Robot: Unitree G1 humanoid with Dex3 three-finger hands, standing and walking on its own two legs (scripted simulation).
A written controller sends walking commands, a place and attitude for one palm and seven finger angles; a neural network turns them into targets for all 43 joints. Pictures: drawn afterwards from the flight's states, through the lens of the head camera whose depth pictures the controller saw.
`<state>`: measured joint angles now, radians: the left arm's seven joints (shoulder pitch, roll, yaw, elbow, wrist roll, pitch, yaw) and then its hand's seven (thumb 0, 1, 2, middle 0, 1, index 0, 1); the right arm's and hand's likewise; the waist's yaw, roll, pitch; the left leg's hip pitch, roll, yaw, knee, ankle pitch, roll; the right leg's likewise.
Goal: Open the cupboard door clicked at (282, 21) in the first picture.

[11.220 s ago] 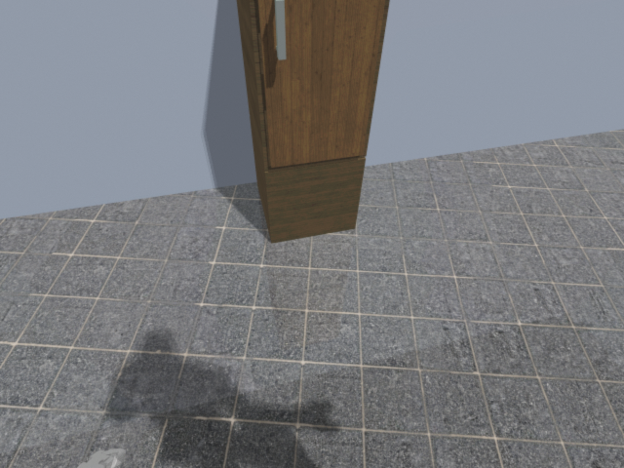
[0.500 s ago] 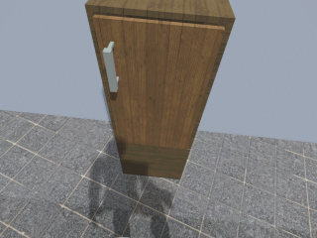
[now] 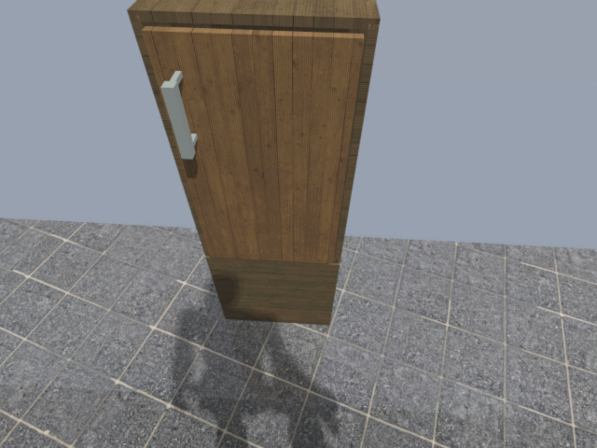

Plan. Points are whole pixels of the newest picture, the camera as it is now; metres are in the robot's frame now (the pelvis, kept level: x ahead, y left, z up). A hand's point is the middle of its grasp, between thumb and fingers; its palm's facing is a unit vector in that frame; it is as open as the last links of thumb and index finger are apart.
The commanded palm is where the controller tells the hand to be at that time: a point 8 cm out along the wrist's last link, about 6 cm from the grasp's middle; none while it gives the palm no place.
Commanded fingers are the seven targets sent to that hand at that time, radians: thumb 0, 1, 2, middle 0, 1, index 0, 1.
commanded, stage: come to a stop and stand still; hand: left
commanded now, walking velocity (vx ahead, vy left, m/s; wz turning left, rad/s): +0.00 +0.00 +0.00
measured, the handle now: (182, 116) +0.61 +0.24 +0.12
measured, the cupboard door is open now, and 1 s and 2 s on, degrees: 0 0 0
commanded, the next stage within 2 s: look again from close up in 0.54 s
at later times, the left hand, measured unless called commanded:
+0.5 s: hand out of the picture -0.06 +0.17 -0.17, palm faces +0.04 -0.99 -0.16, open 7.4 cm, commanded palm none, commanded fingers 0.00 0.90 0.90 -0.20 -0.30 -0.20 -0.30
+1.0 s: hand out of the picture +0.03 +0.23 -0.17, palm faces +0.01 -0.97 -0.22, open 7.4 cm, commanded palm none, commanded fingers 0.00 0.90 0.90 -0.20 -0.30 -0.20 -0.30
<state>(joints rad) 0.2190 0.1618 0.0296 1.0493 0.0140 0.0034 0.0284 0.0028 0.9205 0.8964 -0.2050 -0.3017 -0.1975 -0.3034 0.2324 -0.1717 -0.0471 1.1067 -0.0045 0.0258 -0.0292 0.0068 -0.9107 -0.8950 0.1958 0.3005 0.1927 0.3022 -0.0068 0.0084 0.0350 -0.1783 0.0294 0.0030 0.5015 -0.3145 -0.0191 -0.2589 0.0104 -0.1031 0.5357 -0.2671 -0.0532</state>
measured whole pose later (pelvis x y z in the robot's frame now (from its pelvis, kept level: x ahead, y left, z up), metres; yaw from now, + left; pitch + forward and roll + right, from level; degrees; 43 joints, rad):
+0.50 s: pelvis -0.03 +0.01 +0.01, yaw -1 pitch -1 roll +0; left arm 0.34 0.12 0.02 1.14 0.02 0.01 0.02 0.00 0.91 0.90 -0.20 -0.30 -0.19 -0.30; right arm 0.37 -0.10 -0.01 1.15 -0.01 0.02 -0.03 0.01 -0.91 -0.89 0.20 0.30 0.20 0.30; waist 0.01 -0.01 0.01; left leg -0.18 0.02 0.03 0.42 -0.23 -0.01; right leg -0.25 0.01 -0.07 0.41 -0.16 -0.04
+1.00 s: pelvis +0.01 +0.05 +0.00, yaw -2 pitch -1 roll +0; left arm 0.29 0.15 0.01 1.10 0.02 -0.03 0.03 0.01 0.92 0.90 -0.20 -0.30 -0.19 -0.30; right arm 0.35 -0.14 0.01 1.08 -0.02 -0.03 -0.03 0.03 -0.93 -0.89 0.20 0.30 0.20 0.30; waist 0.00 0.03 -0.03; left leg -0.14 -0.04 0.06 0.48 -0.32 0.05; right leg -0.24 -0.05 -0.04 0.51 -0.25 0.02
